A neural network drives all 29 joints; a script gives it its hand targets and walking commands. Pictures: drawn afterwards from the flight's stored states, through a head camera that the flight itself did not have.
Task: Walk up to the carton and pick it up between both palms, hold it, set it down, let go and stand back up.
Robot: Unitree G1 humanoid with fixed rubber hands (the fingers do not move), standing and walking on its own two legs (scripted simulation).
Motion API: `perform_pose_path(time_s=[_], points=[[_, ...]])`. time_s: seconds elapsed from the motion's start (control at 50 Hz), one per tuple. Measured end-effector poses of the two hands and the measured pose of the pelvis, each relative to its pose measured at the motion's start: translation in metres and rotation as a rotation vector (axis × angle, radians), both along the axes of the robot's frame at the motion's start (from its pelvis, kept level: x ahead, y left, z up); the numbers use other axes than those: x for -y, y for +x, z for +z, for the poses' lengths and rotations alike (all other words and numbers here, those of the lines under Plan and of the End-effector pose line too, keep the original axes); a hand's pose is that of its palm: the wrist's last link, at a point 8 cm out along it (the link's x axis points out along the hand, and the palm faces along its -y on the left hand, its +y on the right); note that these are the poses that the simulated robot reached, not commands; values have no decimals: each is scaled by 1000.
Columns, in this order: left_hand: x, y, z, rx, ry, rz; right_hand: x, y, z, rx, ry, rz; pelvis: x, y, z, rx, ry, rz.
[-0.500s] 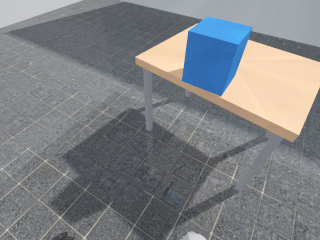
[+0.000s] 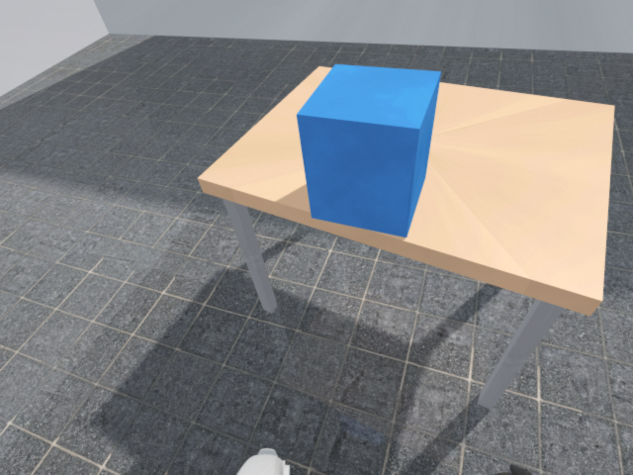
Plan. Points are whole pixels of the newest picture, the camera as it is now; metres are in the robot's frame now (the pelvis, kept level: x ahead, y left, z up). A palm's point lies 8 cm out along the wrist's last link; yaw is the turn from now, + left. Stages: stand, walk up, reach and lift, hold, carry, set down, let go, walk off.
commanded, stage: walk up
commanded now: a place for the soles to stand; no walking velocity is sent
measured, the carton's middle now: (370, 150) +0.73 -0.04 +0.01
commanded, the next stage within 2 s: none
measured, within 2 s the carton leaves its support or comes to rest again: neither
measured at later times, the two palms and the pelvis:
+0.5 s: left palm (163, 322) +0.39 +0.32 -0.09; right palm out of the picture +0.13 -0.16 -0.11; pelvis +0.19 +0.11 -0.01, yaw -14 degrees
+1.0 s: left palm (167, 287) +0.47 +0.35 -0.11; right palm (454, 427) +0.24 -0.15 -0.09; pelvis +0.25 +0.15 -0.02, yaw -25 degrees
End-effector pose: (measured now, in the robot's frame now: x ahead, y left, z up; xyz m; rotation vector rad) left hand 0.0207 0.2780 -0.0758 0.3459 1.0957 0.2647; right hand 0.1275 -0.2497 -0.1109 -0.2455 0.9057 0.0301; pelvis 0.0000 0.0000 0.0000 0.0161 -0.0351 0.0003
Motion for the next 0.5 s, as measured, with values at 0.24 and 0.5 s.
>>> perform_pose_path(time_s=[0.24, 0.5], points=[[-82, 118, -50, -80, -46, -94, -61, 97, 5, 98, -103, -127, -85, 109, -28, -3, -13, -105], [-45, 366, -15, 171, -114, -431, -88, 0, -3, -261, -103, -457, -112, 191, -8, 1, -17, -240]])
